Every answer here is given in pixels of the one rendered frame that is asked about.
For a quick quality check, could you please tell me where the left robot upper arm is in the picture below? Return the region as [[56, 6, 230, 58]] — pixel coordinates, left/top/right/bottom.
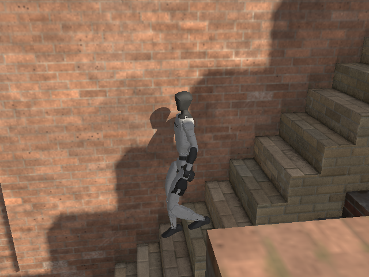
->
[[182, 119, 198, 153]]

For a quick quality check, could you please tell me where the robot left foot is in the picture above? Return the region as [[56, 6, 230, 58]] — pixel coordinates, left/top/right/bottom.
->
[[188, 216, 211, 230]]

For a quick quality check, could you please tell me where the right robot thigh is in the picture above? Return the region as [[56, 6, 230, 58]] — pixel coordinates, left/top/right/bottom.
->
[[165, 161, 179, 203]]

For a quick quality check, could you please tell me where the left robot hand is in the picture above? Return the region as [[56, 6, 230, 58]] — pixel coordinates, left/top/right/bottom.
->
[[171, 178, 187, 196]]

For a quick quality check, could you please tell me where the left robot forearm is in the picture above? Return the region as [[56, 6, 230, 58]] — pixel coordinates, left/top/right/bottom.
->
[[180, 147, 197, 180]]

